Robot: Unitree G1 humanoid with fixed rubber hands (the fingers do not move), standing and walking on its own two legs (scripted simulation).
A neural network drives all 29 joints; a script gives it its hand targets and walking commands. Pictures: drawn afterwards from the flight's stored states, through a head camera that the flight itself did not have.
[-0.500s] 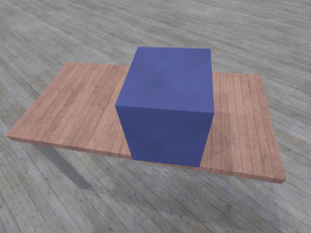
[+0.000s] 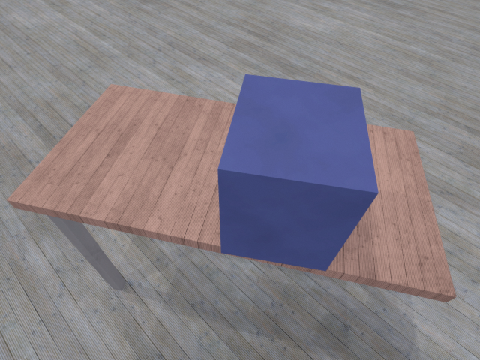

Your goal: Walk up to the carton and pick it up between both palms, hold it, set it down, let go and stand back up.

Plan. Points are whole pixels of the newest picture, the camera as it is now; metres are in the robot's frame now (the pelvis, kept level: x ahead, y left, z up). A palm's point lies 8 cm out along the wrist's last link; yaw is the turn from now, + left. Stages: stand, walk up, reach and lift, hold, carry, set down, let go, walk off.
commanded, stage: walk up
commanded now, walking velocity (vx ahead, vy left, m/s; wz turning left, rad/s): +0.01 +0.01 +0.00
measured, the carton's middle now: (286, 175) +0.44 -0.07 +0.03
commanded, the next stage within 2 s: stand in 0.86 s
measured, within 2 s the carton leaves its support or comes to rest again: neither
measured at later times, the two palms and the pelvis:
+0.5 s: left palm out of the picture +0.00 +0.21 -0.16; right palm out of the picture +0.00 -0.22 -0.15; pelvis +0.01 +0.00 -0.01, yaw -2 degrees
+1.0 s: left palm out of the picture +0.00 +0.17 -0.15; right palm out of the picture -0.04 -0.23 -0.15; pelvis +0.01 -0.03 +0.00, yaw -4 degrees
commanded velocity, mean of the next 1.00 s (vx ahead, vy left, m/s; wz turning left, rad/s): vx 0.01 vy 0.00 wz -0.05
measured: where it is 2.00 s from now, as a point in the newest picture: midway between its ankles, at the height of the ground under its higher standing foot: outside the picture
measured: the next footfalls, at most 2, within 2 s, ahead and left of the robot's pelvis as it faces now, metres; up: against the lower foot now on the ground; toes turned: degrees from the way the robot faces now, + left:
none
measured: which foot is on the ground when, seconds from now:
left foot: down 0.00-1.00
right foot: down 0.00-1.00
